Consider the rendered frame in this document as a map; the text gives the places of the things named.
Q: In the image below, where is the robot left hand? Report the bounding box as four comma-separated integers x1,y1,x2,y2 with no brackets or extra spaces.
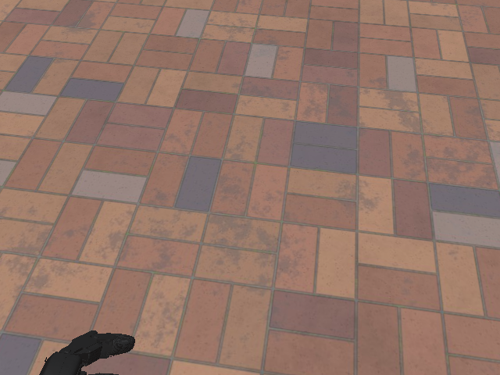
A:
39,330,135,375

